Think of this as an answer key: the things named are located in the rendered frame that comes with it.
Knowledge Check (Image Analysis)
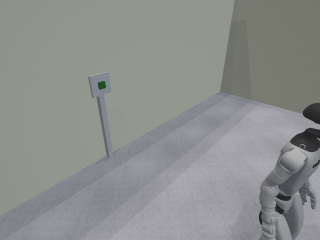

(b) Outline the humanoid robot head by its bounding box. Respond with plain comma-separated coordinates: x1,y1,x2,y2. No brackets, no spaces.
290,102,320,152

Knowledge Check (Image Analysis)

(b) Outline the left robot forearm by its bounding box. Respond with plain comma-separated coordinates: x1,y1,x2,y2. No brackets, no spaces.
302,178,311,189

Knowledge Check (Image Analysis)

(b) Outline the panel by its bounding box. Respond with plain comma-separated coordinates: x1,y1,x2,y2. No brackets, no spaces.
88,71,114,158

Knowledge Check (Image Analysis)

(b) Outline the right robot forearm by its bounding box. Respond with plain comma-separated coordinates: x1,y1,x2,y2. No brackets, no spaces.
259,186,277,238

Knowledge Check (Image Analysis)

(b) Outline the left robot hand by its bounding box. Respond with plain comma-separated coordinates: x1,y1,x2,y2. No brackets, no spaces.
298,187,317,210

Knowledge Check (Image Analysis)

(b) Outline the robot right upper arm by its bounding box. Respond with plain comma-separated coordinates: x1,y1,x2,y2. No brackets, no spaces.
260,148,307,198

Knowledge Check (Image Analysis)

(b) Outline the left robot thigh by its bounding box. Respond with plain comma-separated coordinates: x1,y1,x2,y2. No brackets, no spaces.
282,192,304,240

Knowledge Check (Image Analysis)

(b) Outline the button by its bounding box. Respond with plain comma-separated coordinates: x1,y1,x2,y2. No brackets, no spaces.
98,81,106,90

